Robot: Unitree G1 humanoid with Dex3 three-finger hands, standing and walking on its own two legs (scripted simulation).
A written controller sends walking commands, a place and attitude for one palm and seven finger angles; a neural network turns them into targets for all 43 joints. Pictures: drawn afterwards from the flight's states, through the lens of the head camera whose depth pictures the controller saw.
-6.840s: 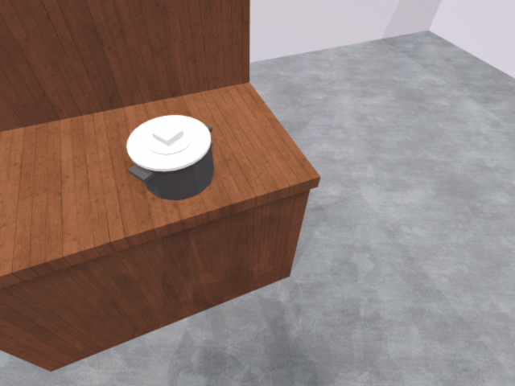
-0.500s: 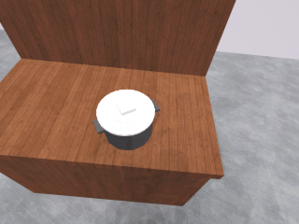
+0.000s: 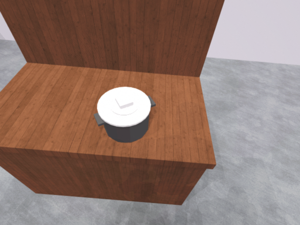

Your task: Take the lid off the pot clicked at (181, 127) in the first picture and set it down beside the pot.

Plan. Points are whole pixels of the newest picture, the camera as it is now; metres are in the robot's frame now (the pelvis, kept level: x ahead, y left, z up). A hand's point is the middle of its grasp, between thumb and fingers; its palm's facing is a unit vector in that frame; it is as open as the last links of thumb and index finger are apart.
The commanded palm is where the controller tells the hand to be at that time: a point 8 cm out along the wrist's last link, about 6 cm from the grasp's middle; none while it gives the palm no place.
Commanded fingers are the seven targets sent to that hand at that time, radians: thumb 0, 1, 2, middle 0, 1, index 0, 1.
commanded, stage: come to a stop and stand still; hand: left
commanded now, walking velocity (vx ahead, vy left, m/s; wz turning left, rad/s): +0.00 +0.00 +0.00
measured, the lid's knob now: (124, 100) +0.50 +0.13 +0.02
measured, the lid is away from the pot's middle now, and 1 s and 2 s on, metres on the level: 0.00 0.00 0.00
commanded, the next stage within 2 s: look again from close up in 0.18 s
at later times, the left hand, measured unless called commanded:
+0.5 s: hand out of the picture -0.02 +0.20 -0.17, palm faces +0.05 -0.97 -0.25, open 7.4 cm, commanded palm none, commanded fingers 0.00 0.90 0.90 -0.20 -0.30 -0.20 -0.30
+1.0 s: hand out of the picture +0.06 +0.16 -0.17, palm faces +0.02 -0.97 -0.24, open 7.3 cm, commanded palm none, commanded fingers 0.00 0.90 0.90 -0.20 -0.30 -0.20 -0.30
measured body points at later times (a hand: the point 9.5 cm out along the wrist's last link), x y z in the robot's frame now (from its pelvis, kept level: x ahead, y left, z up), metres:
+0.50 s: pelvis +0.01 +0.02 -0.01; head +0.01 +0.00 +0.44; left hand -0.02 +0.25 -0.15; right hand +0.01 -0.20 -0.18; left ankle +0.01 +0.13 -0.74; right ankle +0.02 -0.16 -0.74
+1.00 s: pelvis +0.03 -0.03 +0.00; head +0.05 -0.05 +0.45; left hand +0.05 +0.21 -0.15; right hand +0.06 -0.26 -0.17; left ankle +0.01 +0.13 -0.74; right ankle +0.02 -0.16 -0.74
